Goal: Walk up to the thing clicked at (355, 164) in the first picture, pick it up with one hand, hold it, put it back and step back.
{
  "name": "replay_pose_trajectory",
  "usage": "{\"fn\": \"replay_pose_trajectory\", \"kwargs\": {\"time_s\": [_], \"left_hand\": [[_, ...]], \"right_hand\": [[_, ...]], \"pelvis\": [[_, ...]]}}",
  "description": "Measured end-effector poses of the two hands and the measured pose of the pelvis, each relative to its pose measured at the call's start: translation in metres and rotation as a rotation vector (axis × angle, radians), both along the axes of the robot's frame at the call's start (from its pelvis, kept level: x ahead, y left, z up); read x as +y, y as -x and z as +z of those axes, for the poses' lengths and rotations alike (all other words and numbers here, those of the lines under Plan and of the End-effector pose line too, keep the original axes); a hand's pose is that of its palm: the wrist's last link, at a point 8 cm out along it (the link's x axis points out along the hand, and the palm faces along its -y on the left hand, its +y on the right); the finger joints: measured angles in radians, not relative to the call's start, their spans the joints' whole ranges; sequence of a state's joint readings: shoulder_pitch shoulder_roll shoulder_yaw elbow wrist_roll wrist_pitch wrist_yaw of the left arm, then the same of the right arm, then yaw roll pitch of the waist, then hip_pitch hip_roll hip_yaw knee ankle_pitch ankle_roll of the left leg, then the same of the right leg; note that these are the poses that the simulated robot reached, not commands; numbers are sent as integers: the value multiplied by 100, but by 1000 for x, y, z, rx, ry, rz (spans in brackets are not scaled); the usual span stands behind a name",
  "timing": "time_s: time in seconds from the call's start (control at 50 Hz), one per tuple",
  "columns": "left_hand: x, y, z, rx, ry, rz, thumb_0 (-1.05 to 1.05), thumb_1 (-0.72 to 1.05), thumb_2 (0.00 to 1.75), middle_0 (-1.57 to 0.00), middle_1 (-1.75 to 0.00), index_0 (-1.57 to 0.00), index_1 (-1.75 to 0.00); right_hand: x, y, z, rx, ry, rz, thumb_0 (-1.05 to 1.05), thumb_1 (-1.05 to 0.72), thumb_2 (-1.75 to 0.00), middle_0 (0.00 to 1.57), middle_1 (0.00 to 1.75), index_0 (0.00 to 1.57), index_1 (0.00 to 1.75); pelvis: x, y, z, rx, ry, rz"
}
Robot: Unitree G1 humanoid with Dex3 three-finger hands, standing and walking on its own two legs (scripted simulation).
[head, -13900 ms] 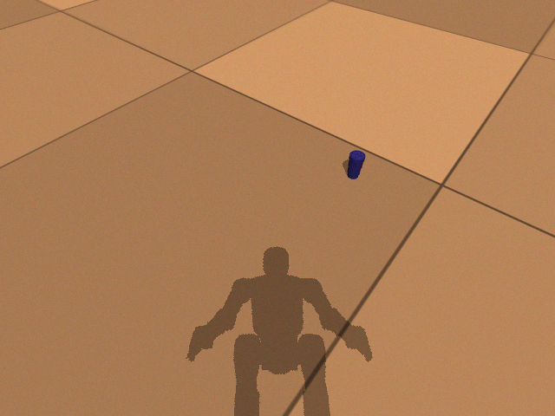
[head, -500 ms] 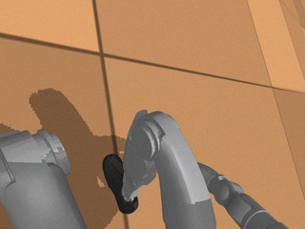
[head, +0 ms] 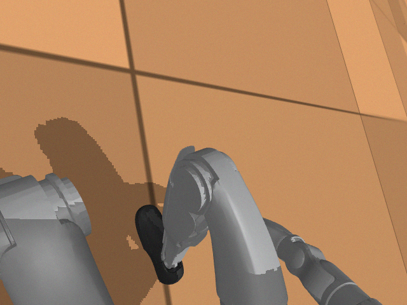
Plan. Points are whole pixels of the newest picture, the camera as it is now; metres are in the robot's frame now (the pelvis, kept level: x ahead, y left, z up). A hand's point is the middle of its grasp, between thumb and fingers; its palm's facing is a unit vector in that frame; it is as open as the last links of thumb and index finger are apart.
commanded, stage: close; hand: left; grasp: from the side
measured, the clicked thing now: out of the picture +0.41 +0.32 -0.21
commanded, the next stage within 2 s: settle in 0.66 s
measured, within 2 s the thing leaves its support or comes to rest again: leaves its support in 1.18 s
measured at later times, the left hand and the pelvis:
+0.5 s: hand out of the picture +0.39 +0.31 -0.19, palm faces +0.48 -0.88 +0.01, open 9.8 cm; pelvis +0.00 +0.00 +0.00, yaw +0 degrees
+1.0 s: hand out of the picture +0.38 +0.31 -0.20, palm faces +0.47 -0.88 +0.02, open 9.9 cm; pelvis +0.00 +0.00 +0.00, yaw +0 degrees
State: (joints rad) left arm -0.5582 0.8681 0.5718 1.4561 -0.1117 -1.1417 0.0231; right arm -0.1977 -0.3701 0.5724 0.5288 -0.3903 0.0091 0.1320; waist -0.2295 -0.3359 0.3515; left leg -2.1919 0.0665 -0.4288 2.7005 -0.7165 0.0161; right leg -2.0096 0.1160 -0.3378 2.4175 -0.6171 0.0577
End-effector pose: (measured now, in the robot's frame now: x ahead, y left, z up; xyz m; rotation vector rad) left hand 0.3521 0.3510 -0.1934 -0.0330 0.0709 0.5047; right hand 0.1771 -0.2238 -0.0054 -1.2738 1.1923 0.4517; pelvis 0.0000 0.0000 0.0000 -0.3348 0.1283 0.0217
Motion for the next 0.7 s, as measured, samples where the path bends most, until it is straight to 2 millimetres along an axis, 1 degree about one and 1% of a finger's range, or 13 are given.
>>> {"fn": "replay_pose_trajectory", "kwargs": {"time_s": [0.24,0.52,0.7], "left_hand": [[0,4,0,0,-7,2,-2,-18,85,-70,-92,-68,-92],[1,5,-1,-12,-7,-7,-2,-22,90,-71,-95,-69,-95],[1,7,-1,-17,-6,-7,-1,-24,92,-71,-96,-69,-96]], "right_hand": [[-2,-5,-1,-6,-2,4,0,-86,-89,21,30,20,30],[5,-13,1,-21,-9,28,-1,-86,-89,21,30,20,30],[6,-14,4,-32,-3,30,-1,-86,-89,21,30,20,30]], "pelvis": [[-1,0,-1,-2,-5,1],[0,0,0,0,0,-4],[0,0,0,-5,5,-6]]}}
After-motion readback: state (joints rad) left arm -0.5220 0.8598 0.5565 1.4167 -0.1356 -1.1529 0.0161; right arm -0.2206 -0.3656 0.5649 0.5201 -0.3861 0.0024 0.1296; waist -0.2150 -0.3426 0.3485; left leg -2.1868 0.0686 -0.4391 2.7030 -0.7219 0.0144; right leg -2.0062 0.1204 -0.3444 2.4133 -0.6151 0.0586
